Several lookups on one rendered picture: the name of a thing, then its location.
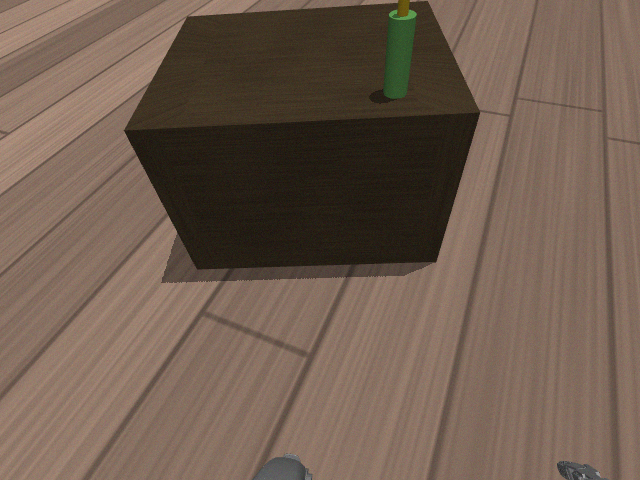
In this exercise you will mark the bottle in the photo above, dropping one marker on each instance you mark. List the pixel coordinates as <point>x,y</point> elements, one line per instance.
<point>400,37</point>

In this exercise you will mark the right robot hand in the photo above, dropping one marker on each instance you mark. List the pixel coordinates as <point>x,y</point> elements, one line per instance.
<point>575,471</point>

